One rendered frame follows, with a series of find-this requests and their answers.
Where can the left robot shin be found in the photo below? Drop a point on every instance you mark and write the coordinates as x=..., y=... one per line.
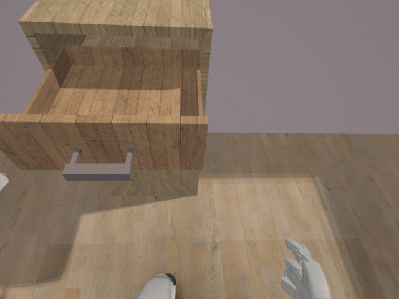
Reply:
x=162, y=276

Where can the robot left thigh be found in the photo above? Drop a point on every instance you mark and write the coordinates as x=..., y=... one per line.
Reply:
x=158, y=288

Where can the drawer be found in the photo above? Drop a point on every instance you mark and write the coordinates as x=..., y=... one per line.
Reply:
x=105, y=100

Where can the handle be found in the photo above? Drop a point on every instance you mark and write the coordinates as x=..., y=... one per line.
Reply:
x=75, y=171

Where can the cabinet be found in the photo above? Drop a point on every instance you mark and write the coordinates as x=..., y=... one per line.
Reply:
x=162, y=24

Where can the right robot hand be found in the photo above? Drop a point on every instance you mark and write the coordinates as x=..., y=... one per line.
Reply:
x=309, y=280

